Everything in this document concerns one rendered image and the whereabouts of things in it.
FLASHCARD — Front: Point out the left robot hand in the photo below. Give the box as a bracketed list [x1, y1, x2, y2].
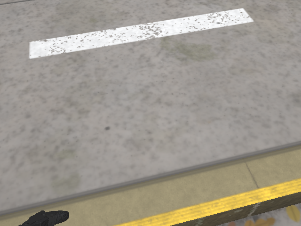
[19, 210, 70, 226]

